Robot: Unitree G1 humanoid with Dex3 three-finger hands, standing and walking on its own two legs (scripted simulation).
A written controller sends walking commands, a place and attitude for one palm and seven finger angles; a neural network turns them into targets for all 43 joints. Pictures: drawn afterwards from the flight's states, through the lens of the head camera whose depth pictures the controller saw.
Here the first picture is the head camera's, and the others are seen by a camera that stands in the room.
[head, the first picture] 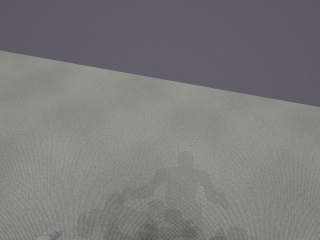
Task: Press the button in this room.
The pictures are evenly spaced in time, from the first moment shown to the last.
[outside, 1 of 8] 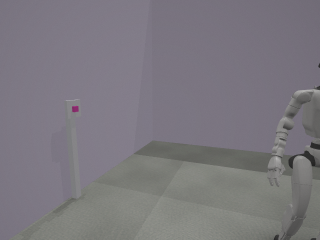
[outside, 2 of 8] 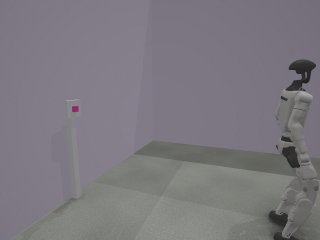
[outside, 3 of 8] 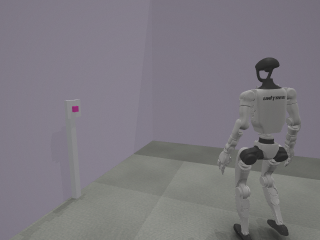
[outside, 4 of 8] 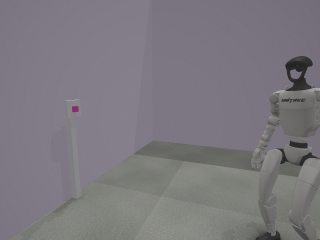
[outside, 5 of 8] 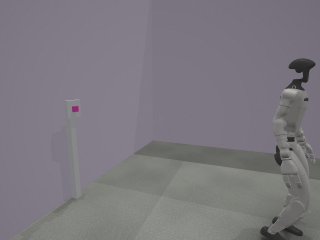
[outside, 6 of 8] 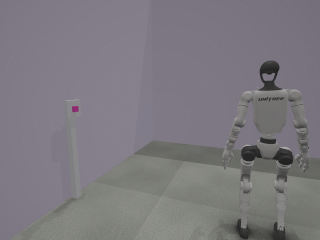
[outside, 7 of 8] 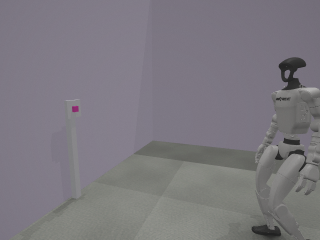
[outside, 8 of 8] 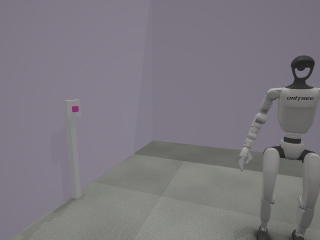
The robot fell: no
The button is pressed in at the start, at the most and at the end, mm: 0 0 0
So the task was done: no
